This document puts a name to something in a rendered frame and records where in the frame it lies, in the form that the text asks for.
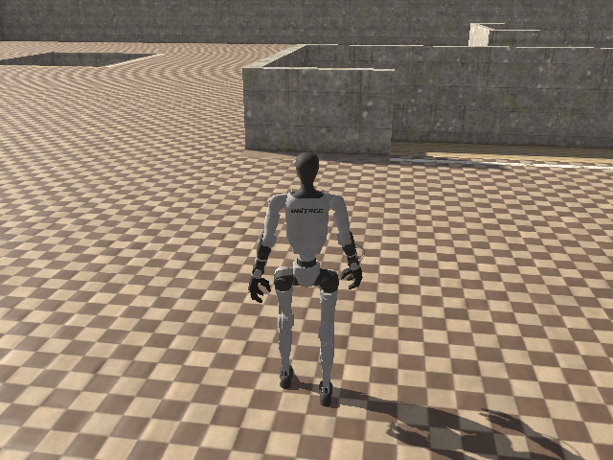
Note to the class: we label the robot left shin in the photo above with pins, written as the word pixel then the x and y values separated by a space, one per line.
pixel 285 341

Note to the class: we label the robot right hand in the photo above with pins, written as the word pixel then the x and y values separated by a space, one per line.
pixel 357 274

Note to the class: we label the robot left hand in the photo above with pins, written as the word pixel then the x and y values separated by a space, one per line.
pixel 254 289

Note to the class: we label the robot head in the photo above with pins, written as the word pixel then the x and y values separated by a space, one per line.
pixel 307 166

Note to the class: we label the left robot upper arm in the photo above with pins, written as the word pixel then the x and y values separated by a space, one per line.
pixel 276 203

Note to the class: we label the left robot forearm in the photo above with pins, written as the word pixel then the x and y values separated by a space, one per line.
pixel 261 259

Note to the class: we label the right robot forearm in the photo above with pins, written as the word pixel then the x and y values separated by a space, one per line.
pixel 351 254

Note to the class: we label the right robot upper arm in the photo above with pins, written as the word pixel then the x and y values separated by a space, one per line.
pixel 337 204

